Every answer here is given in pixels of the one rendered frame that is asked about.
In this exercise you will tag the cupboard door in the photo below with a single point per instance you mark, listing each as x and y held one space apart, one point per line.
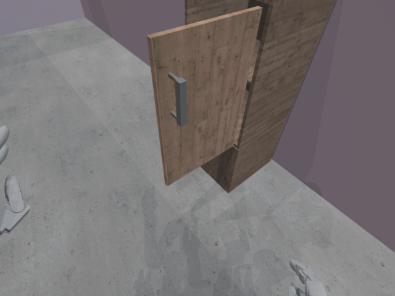
214 57

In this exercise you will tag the robot left hand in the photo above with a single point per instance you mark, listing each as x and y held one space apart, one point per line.
12 213

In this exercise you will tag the handle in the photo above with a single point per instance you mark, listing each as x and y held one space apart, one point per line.
181 99

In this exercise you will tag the robot right hand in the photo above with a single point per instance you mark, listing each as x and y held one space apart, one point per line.
307 277

